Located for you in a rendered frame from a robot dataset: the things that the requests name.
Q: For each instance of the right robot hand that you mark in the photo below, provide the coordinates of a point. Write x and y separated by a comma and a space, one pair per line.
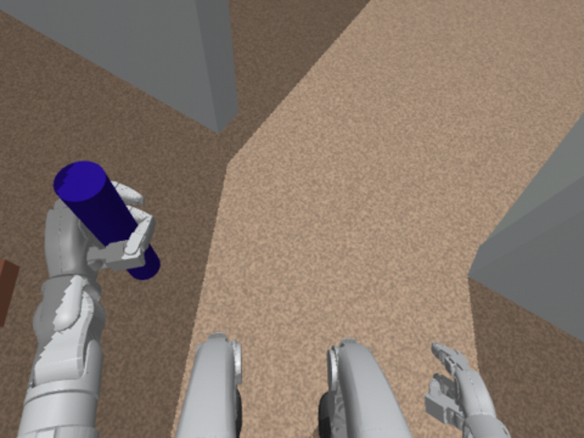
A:
464, 397

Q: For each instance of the left robot hand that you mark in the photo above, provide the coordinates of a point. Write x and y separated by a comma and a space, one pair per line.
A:
70, 247

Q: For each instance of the right robot arm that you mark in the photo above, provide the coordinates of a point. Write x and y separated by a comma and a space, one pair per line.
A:
484, 426

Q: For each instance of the left robot arm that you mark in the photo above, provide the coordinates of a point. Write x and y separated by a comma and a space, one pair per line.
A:
64, 384

